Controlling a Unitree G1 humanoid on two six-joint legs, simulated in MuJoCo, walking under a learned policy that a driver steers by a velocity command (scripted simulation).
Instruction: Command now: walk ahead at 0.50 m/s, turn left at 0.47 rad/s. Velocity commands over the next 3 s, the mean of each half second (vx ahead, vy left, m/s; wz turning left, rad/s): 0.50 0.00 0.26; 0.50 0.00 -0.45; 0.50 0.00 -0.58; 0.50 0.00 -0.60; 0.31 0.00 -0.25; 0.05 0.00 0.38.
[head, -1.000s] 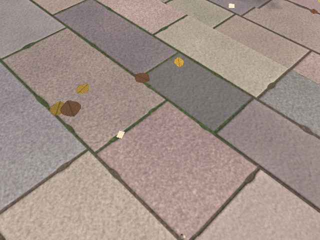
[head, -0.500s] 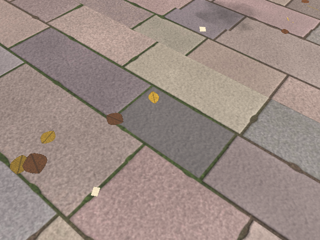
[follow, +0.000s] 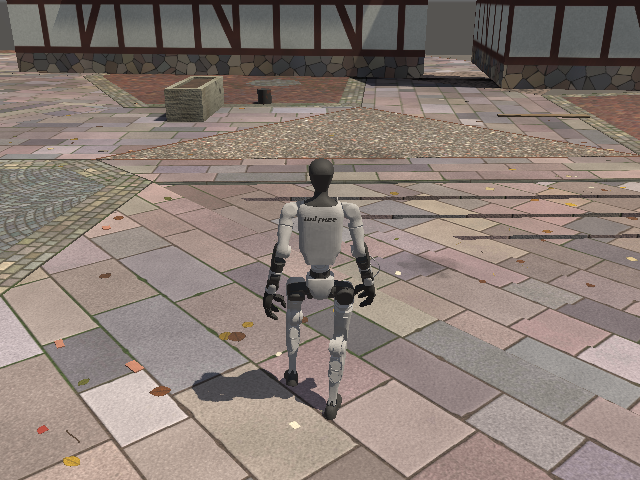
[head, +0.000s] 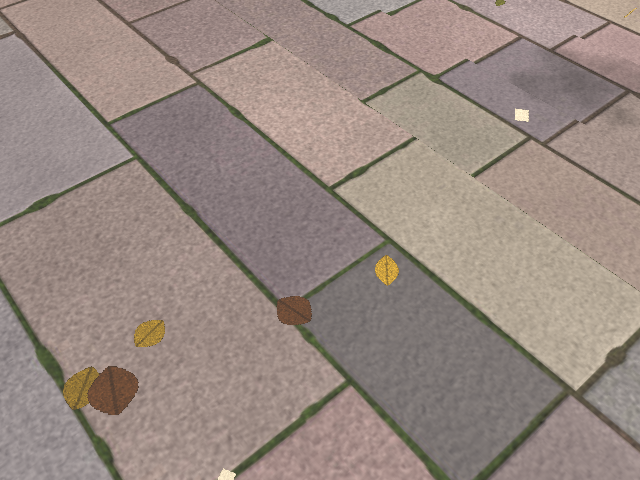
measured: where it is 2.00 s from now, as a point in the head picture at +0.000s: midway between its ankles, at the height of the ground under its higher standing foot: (383, 271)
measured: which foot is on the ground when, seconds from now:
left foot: up 0.00-0.22, down 0.24-0.80, up 0.82-1.00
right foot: down 0.00-0.24, up 0.26-0.78, down 0.80-1.00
